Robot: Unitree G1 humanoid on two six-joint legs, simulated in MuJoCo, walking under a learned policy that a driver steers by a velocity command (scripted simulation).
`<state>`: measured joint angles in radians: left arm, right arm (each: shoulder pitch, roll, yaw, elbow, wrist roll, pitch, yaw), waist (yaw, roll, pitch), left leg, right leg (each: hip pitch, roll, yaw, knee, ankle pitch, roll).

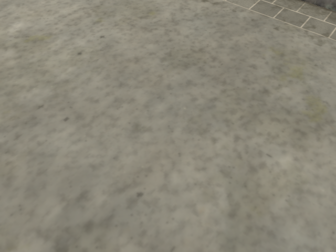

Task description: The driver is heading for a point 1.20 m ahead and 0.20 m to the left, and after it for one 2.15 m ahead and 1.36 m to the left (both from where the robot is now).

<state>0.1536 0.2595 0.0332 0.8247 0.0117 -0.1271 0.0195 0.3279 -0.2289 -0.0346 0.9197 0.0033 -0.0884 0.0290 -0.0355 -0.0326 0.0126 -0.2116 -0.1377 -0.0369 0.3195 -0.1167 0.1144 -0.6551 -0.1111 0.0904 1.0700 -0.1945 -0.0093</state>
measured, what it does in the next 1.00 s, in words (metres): walks ahead, turning left: right foot, then left foot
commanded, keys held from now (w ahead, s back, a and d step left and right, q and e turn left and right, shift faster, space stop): w+q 0.58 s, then w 0.22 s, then w+e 0.20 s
